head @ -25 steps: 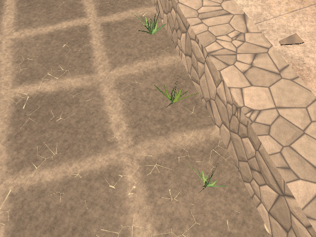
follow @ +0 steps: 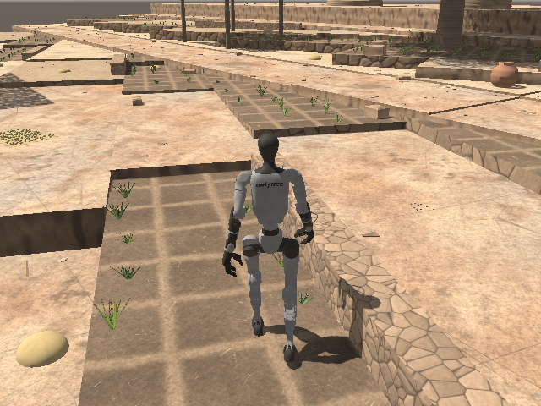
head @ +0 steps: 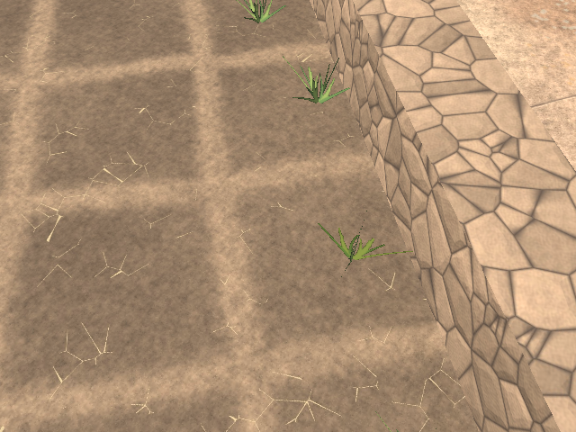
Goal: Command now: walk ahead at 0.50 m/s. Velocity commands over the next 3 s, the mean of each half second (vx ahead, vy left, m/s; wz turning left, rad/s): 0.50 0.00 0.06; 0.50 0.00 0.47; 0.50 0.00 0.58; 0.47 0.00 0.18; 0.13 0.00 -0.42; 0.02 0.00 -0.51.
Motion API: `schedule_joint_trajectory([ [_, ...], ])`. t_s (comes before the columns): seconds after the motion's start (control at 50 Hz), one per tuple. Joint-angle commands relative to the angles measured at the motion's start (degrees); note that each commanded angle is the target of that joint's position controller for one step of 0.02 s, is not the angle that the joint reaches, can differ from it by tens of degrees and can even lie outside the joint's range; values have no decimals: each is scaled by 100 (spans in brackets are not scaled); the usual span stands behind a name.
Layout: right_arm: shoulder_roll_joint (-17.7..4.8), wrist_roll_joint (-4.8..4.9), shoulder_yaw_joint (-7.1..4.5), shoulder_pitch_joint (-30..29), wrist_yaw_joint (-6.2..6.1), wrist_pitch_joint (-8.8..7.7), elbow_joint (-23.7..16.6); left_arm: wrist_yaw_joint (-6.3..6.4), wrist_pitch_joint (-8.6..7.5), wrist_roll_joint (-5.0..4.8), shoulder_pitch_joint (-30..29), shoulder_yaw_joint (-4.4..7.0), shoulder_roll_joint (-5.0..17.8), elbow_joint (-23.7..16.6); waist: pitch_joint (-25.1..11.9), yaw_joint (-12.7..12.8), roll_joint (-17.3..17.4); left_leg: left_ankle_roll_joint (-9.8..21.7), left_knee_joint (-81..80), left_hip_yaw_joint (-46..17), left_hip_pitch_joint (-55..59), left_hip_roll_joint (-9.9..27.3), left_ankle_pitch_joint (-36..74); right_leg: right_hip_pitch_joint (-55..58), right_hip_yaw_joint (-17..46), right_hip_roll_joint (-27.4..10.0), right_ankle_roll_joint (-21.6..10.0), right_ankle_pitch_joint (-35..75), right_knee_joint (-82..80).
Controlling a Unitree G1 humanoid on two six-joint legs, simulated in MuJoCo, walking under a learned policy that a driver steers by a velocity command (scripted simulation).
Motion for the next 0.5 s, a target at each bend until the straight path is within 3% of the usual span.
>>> schedule_joint_trajectory([
  [0.02, -1325, 147, -400, 1950, -57, 82, 344, -6, -60, -6, 142, 169, 741, -408, -1433, -704, 736, 1180, -1670, -3804, 3770, 2235, -1191, -3458, 651, 9, -302, -34, 3885],
  [0.04, -903, 178, -290, 1467, -48, 58, 253, -30, -80, 20, -294, 153, 658, -520, -766, -600, 304, 1053, -1768, -3010, 2925, 2020, -853, -3492, 632, -209, -301, 447, 3698],
  [0.06, -647, 159, -209, 1263, -48, 20, 268, -44, -72, 14, -415, 140, 506, -529, -408, -416, 146, 813, -1964, -2438, 2316, 1726, -440, -3285, 615, -415, -295, 737, 3264],
  [0.1, -446, 175, -131, 1280, -88, -56, 414, -90, 85, 167, -290, 129, 356, -476, -245, -162, 341, 584, -2165, -1761, 1710, 1369, 126, -2795, 582, -546, -175, 899, 2733],
  [0.14, -523, 190, -131, 1605, -94, -151, 562, -131, 197, 193, -361, 140, 306, -503, -254, -111, 364, 628, -2243, -1515, 1663, 1283, 646, -2772, 467, -520, -80, 1014, 2493],
  [0.2, -660, 207, -135, 1920, -100, -192, 690, -165, 271, 189, -1066, 141, 340, -739, -19, -174, 344, 664, -2490, -1275, 1797, 1220, 678, -3321, 334, -639, 73, 1581, 1866],
  [0.3, -628, 204, -81, 2343, -111, -159, 832, -210, 224, 93, -2213, 51, 268, -1117, 201, -442, 368, 541, -2577, -900, 2072, 1015, 1107, -3404, 66, -541, 188, 2426, 290],
  [0.4, -676, 175, -82, 2804, -163, -120, 1062, -183, 150, 77, -2893, 32, 386, -1423, 324, -636, 362, 653, -2277, -1054, 2841, 1220, 1787, -3453, 4, -389, 46, 2374, -440],
  [0.44, -771, 149, -110, 2676, -180, -105, 1046, -156, 69, 60, -2772, 60, 483, -1463, 239, -502, 372, 622, -1906, -1148, 3050, 1297, 2442, -3170, 30, -289, -55, 1998, -661],
  [0.46, -821, 140, -129, 2574, -178, -103, 1020, -121, 26, 68, -2432, 92, 546, -1390, 108, -323, 383, 531, -1567, -1150, 3006, 1278, 3049, -2688, 15, -178, -127, 1815, -831],
  [0.48, -876, 159, -153, 2473, -166, -99, 1008, -71, -12, 97, -1851, 150, 656, -1215, -207, -100, 384, 454, -912, -1083, 2919, 1146, 3638, -1924, -124, 25, -206, 1635, -1023],
  [0.5, -823, 205, -135, 2398, -145, -102, 976, -7, -85, 175, -913, 233, 823, -939, -731, 298, 160, 331, 180, -890, 2412, 856, 3365, -607, -23, -70, -357, 1846, -1341],
])
Next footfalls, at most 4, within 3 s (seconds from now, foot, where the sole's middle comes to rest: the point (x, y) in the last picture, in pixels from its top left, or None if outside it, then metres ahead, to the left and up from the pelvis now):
0.50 right None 0.44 -0.10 -0.76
1.04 left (244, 335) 0.67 0.16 -0.76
1.60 right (237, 217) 1.04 0.22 -0.76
2.08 left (135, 195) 1.10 0.52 -0.76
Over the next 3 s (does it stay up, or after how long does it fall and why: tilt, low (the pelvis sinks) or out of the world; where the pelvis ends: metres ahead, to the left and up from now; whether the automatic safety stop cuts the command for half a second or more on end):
stays up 1.06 0.37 0.02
